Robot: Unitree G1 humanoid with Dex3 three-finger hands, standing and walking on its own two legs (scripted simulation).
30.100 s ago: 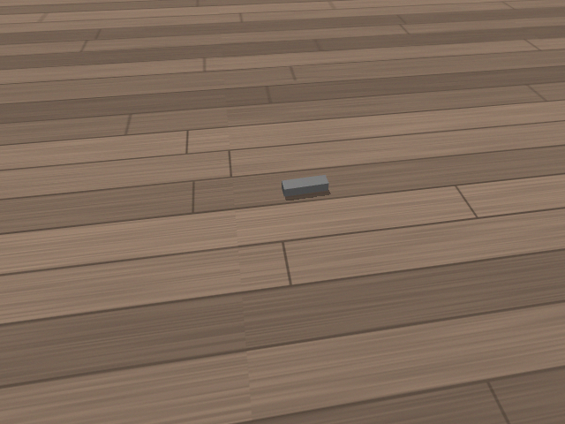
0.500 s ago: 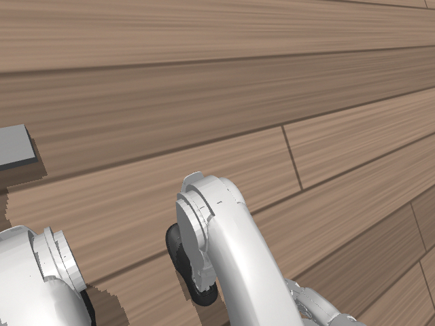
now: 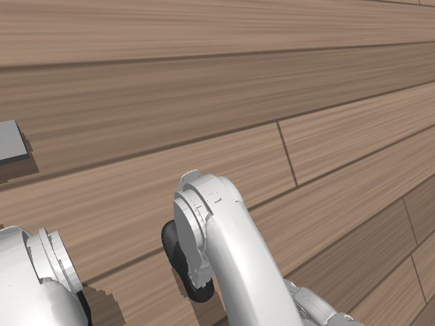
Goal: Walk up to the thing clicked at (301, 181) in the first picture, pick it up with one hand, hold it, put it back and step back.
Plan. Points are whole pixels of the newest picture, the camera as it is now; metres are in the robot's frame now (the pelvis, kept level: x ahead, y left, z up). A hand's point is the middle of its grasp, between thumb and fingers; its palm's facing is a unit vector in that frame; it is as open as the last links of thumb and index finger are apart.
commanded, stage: open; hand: left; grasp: from above
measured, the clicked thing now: out of the picture +0.44 +0.30 -0.28
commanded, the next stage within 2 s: withdraw in 0.44 s
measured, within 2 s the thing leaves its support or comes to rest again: neither
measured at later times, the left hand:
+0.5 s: hand out of the picture +0.43 +0.30 -0.25, palm faces -0.44 -0.13 -0.89, open 14.0 cm
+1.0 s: hand out of the picture +0.45 +0.32 -0.13, palm faces -0.31 -0.08 -0.95, open 14.0 cm
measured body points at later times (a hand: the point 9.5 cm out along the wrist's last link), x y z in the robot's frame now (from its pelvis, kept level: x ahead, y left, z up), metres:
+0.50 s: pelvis +0.00 +0.00 +0.00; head +0.27 +0.13 +0.34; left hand +0.45 +0.31 -0.20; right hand +0.06 -0.25 -0.06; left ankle +0.06 +0.13 -0.27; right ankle +0.12 -0.12 -0.27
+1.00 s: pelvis +0.00 +0.00 +0.03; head +0.22 +0.09 +0.41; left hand +0.46 +0.32 -0.08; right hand +0.09 -0.25 -0.07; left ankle +0.06 +0.13 -0.27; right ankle +0.12 -0.12 -0.27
